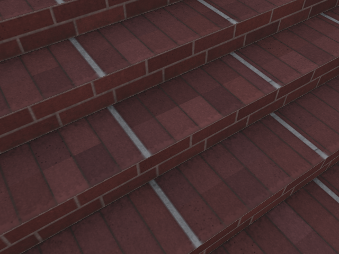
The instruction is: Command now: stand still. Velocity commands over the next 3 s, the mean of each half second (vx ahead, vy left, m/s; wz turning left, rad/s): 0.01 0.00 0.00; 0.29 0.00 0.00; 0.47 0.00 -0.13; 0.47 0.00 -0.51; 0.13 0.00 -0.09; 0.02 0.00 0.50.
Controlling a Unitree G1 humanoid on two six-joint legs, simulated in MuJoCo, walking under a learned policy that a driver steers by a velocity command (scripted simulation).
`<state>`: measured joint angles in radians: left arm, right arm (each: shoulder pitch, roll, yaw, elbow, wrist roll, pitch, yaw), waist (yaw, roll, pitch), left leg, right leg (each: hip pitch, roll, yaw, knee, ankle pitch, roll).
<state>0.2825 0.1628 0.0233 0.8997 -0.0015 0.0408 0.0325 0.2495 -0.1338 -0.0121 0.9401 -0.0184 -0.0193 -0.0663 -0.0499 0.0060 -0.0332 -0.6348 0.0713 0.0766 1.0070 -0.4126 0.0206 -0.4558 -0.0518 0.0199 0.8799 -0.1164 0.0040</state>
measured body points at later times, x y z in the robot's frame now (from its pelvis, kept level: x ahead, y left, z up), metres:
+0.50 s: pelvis +0.00 -0.06 -0.07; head +0.01 -0.07 +0.38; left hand -0.05 +0.16 -0.22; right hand +0.13 -0.23 -0.21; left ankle -0.01 +0.09 -0.67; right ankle -0.02 -0.13 -0.82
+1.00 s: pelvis +0.14 +0.00 +0.00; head +0.13 +0.01 +0.45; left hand +0.24 +0.22 -0.14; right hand +0.13 -0.22 -0.15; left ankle +0.04 +0.09 -0.67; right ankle +0.09 -0.14 -0.50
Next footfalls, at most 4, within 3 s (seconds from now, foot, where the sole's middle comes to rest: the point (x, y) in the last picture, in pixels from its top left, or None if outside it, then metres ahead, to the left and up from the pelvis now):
0.10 right None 0.02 -0.14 -0.86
0.30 left None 0.03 0.09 -0.71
1.22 right None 0.36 -0.13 -0.71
1.54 left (141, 216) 0.58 0.11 -0.56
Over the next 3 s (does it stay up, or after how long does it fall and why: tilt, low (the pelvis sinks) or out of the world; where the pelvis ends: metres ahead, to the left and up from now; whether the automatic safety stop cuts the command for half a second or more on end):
stays up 0.87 -0.03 0.35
